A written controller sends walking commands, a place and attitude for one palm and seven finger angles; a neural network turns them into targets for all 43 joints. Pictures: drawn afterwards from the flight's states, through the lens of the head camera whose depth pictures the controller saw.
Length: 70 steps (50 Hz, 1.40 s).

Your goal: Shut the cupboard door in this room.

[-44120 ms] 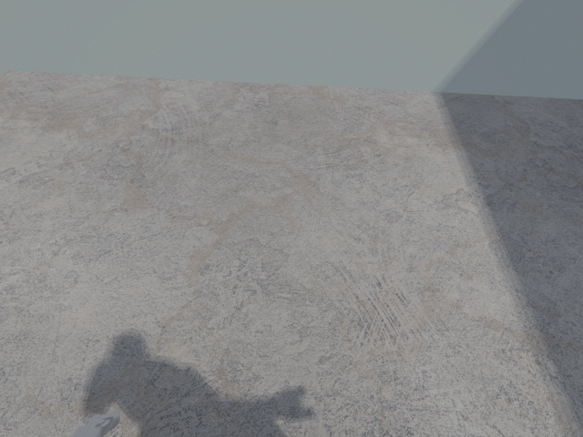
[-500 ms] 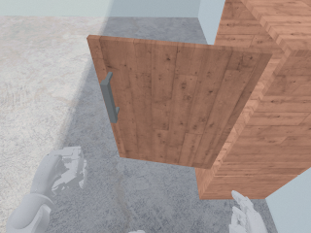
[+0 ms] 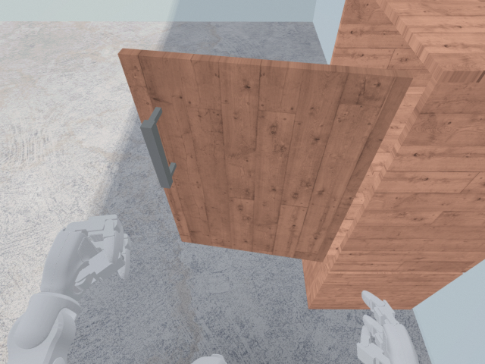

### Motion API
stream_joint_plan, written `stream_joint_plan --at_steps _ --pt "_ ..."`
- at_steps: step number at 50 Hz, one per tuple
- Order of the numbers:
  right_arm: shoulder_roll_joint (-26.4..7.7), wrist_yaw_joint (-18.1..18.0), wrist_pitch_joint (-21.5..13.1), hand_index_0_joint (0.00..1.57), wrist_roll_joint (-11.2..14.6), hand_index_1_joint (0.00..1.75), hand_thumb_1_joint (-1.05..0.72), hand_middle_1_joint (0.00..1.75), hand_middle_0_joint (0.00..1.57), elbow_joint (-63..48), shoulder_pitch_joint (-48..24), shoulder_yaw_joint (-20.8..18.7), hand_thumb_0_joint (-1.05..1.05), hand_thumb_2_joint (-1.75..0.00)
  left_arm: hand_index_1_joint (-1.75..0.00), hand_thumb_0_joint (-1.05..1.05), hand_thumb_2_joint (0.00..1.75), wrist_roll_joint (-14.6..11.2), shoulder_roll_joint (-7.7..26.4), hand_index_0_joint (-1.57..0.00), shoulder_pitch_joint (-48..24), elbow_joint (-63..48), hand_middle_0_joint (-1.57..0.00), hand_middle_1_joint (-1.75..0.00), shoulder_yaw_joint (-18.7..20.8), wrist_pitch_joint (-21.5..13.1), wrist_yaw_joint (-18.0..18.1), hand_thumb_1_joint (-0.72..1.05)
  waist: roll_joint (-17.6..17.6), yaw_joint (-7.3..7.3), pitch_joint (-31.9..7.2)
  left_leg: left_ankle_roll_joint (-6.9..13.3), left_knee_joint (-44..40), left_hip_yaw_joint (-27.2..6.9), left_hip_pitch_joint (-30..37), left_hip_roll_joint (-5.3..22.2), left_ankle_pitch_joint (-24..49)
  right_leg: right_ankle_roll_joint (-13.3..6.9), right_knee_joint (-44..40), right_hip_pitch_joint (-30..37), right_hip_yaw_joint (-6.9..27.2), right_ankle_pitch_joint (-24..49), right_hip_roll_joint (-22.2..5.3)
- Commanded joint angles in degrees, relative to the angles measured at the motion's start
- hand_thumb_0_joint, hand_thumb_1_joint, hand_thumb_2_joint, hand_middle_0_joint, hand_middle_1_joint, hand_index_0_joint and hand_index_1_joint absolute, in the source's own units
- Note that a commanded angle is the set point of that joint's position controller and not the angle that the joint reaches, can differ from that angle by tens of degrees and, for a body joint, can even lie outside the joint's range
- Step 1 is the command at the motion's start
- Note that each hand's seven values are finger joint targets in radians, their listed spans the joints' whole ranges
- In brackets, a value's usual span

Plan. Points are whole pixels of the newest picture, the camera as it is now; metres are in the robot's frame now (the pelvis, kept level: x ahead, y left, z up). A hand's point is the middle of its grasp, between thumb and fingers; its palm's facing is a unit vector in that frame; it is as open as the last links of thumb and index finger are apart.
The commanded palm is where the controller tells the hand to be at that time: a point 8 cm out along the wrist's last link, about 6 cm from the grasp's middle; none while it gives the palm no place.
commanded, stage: bring the fist close to the handle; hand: left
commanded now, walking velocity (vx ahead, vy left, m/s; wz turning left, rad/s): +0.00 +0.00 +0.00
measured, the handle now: (162, 150) +0.46 +0.19 +0.09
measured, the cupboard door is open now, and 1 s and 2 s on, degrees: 81 81 74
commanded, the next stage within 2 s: push the door shut along its arc in 1.24 s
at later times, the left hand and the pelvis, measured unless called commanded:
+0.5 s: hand (145, 226) +0.30 +0.18 +0.08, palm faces -0.10 -0.99 -0.03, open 3.1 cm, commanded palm +0.29 +0.23 +0.09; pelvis +0.01 +0.00 +0.01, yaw -1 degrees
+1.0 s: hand (162, 188) +0.36 +0.17 +0.09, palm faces -0.08 -1.00 -0.03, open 3.1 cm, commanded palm +0.33 +0.22 +0.09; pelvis +0.01 +0.01 +0.01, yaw -2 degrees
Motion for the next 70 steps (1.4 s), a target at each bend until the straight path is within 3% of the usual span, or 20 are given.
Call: stream_joint_plan --at_steps 1,3,9,16,19,22,24,25,29,32,37,42,49,50,53,55,59,62,67,70 --pt "-7.45 -0.83 -2.78 0.2 0.43 0.3 -0.9 0.3 0.2 -7.69 -2.56 -3.5 0.0 -0.9 -1.5 0.0 0.9 -1.21 7.6 -1.3 -11.68 -6.0 -1.3 -1.5 3.92 -2.65 -1.65 0.9 -1.11 -2.07 -8.73 -1.15 -7.36 -2.6 2.33 1.65 6.93 2.26 -10.38 4.92 8.38 3.93 -2.97" --pt "-7.63 -0.88 -2.8 0.2 0.62 0.3 -0.9 0.3 0.2 -8.0 -2.24 -3.54 0.0 -0.9 -1.5 0.0 0.9 -1.04 6.81 -1.3 -12.71 -5.46 -1.3 -1.5 2.06 -0.75 -3.06 0.9 -0.02 -1.84 -10.74 -1.03 -7.8 -2.88 3.93 1.64 9.17 2.33 -9.84 6.12 7.91 7.93 -3.06" --pt "-7.56 -0.91 -1.77 0.2 0.17 0.3 -0.9 0.3 0.2 -8.25 -2.45 -3.51 0.0 -0.9 -1.5 0.0 0.9 -1.75 12.41 -1.3 -17.33 -6.56 -1.3 -1.5 8.73 -0.57 -1.77 0.9 -3.3 -0.45 -14.03 -1.22 -7.87 -2.45 3.58 1.72 13.23 2.87 -8.8 10.81 8.75 14.73 -3.45" --pt "-7.23 0.05 -1.68 0.2 0.26 0.3 -0.9 0.3 0.2 -7.89 -1.68 -3.9 0.0 -0.9 -1.5 0.0 0.9 -0.24 5.31 -1.3 -17.76 -3.54 -1.3 -1.5 2.07 -2.49 -0.09 0.9 -0.53 -1.32 -12.48 -1.36 -9.36 -2.1 7.21 1.74 14.5 2.16 -7.31 6.58 5.25 16.26 -2.23" --pt "-8.14 0.12 -0.9 0.2 0.43 0.3 -0.9 0.3 0.2 -7.47 -0.83 -4.24 0.0 -0.9 -1.5 0.0 0.9 0.49 7.5 -1.3 -17.1 -0.38 -1.3 -1.5 3.09 -0.9 -0.58 0.9 -2.5 -1.3 -12.01 -1.18 -9.26 -2.13 6.0 1.76 13.91 2.35 -7.97 6.97 5.86 15.81 -2.36" --pt "-7.82 -0.13 -0.34 0.2 0.45 0.3 -0.9 0.3 0.2 -7.44 -1.44 -4.12 0.0 -0.9 -1.5 0.0 0.9 1.05 7.01 -1.3 -24.94 -0.47 -1.3 -1.5 2.22 -0.43 -0.25 0.9 -1.57 -2.06 -11.81 -1.2 -10.02 -2.28 6.75 1.79 12.33 2.1 -8.12 5.59 5.27 13.76 -2.28" --pt "-7.97 -0.32 -0.24 0.2 0.31 0.3 -0.9 0.3 0.2 -6.95 -1.72 -4.09 0.0 -0.9 -1.5 0.0 0.9 0.99 9.39 -1.3 -28.36 -1.58 -1.3 -1.5 4.35 -1.39 0.92 0.9 -1.84 -1.78 -12.81 -1.25 -10.08 -2.65 7.35 1.94 12.61 1.75 -7.97 6.08 5.28 13.56 -2.04" --pt "-7.56 -0.29 -0.27 0.2 0.29 0.3 -0.9 0.3 0.2 -7.08 -2.13 -3.92 0.0 -0.9 -1.5 0.0 0.9 0.92 7.73 -1.3 -30.3 -1.66 -1.3 -1.5 3.1 -1.91 1.25 0.9 -0.88 -2.02 -13.82 -1.22 -10.25 -2.6 8.21 1.83 12.59 1.75 -7.87 5.99 5.2 13.56 -2.12" --pt "-7.69 -0.4 -0.15 0.2 0.22 0.3 -0.9 0.3 0.2 -5.27 -2.04 -3.77 0.0 -0.9 -1.5 0.0 0.9 1.46 9.8 -1.3 -36.4 2.49 -1.3 -1.5 4.55 -3.73 2.58 0.9 -1.57 -2.21 -14.77 -1.31 -10.13 -2.8 7.92 1.92 11.0 1.6 -7.7 5.77 5.51 11.65 -1.96" --pt "-7.65 -0.07 0.33 0.2 0.48 0.3 -0.9 0.3 0.2 -4.87 -1.65 -3.63 0.0 -0.9 -1.5 0.0 0.9 2.47 6.88 -1.3 -37.71 7.74 -1.3 -1.5 1.36 -2.83 1.8 0.9 1.22 -2.47 -14.36 -1.77 -10.91 -3.03 8.89 2.09 11.74 1.38 -7.2 4.32 4.55 12.62 -2.08" --pt "-8.26 0.35 1.63 0.2 0.75 0.3 -0.9 0.3 0.2 -4.88 -0.65 -4.01 0.0 -0.9 -1.5 0.0 0.9 2.71 6.42 -1.3 -40.8 14.3 -1.3 -1.5 0.84 0.03 0.99 0.9 -2.31 -2.57 -14.47 -1.63 -11.31 -3.22 8.64 2.13 12.07 1.52 -7.91 4.54 4.36 13.56 -2.14" --pt "-8.04 0.73 2.12 0.2 0.39 0.3 -0.9 0.3 0.2 -5.11 -0.5 -4.11 0.0 -0.9 -1.5 0.0 0.9 2.72 7.56 -1.3 -46.41 12.12 -1.3 -1.5 2.42 -2.5 2.77 0.9 -1.15 -1.74 -18.33 -2.12 -11.1 -3.52 11.78 2.39 16.39 1.21 -6.66 5.32 4.03 16.44 -1.95" --pt "-8.14 1.78 3.39 0.2 0.27 0.3 -0.9 0.3 0.2 -5.04 0.24 -4.71 0.0 -0.9 -1.5 0.0 0.9 4.2 8.44 -1.3 -40.2 14.01 -1.3 -1.5 3.73 -4.65 4.02 0.9 -1.55 -0.45 -18.81 -2.04 -10.97 -2.58 11.22 2.37 19.64 1.12 -6.22 7.44 4.51 19.27 -1.83" --pt "-7.75 1.96 3.49 0.2 0.41 0.3 -0.9 0.3 0.2 -5.6 -0.14 -4.59 0.0 -0.9 -1.5 0.0 0.9 4.24 5.74 -1.3 -39.05 13.25 -1.3 -1.5 1.2 -4.41 3.46 0.9 -0.07 -0.63 -18.8 -1.94 -11.03 -2.17 12.09 2.44 20.48 1.27 -6.34 7.1 4.46 20.03 -1.97" --pt "-7.77 2.0 3.95 0.2 0.6 0.3 -0.9 0.3 0.2 -5.48 -0.1 -4.64 0.0 -0.9 -1.5 0.0 0.9 3.84 5.06 -1.3 -41.09 12.66 -1.3 -1.5 0.25 -3.79 2.95 0.9 -1.11 -1.74 -16.47 -1.78 -11.27 -2.24 11.31 2.39 18.39 1.48 -7.1 6.12 4.39 18.98 -1.78" --pt "-8.01 1.66 4.2 0.2 0.6 0.3 -0.9 0.3 0.2 -5.44 -0.38 -4.69 0.0 -0.9 -1.5 0.0 0.9 3.24 6.86 -1.3 -40.82 13.42 -1.3 -1.5 2.38 -3.56 3.07 0.9 -3.7 -1.68 -15.55 -1.23 -11.34 -1.73 9.26 2.09 16.03 1.64 -7.91 7.59 5.09 18.41 -1.9" --pt "-8.12 0.96 4.3 0.2 0.54 0.3 -0.9 0.3 0.2 -4.97 -0.91 -4.53 0.0 -0.9 -1.5 0.0 0.9 2.98 9.27 -1.3 -44.96 12.55 -1.3 -1.5 3.97 -4.71 3.26 0.9 -4.02 -2.1 -15.61 -0.88 -11.27 -1.51 8.65 1.9 13.42 1.74 -8.51 8.21 5.96 16.56 -2.08" --pt "-7.54 0.94 3.8 0.2 0.63 0.3 -0.9 0.3 0.2 -4.7 -1.4 -4.32 0.0 -0.9 -1.5 0.0 0.9 3.1 7.09 -1.3 -46.42 11.97 -1.3 -1.5 1.77 -5.71 2.78 0.9 0.12 -2.32 -16.47 -1.13 -11.26 -1.69 10.3 1.84 13.3 1.54 -8.1 7.01 5.74 16.21 -2.07" --pt "-8.08 0.79 3.99 0.2 0.85 0.3 -0.9 0.3 0.2 -4.0 -0.99 -4.29 0.0 -0.9 -1.5 0.0 0.9 3.06 8.26 -1.3 -45.42 17.78 -1.3 -1.5 2.44 -4.49 1.64 0.9 -2.53 -2.69 -14.07 -0.88 -11.2 -1.77 7.59 1.77 10.18 1.8 -9.27 6.36 6.31 13.52 -2.28" --pt "-8.47 0.35 4.71 0.2 0.99 0.3 -0.9 0.3 0.2 -3.55 -1.2 -3.97 0.0 -0.9 -1.5 0.0 0.9 3.28 10.51 -1.3 -51.63 21.66 -1.3 -1.5 2.94 -3.43 0.58 0.9 -4.35 -3.96 -12.49 -0.56 -11.01 -1.57 5.19 1.63 7.75 2.19 -10.17 5.98 7.35 10.81 -2.83"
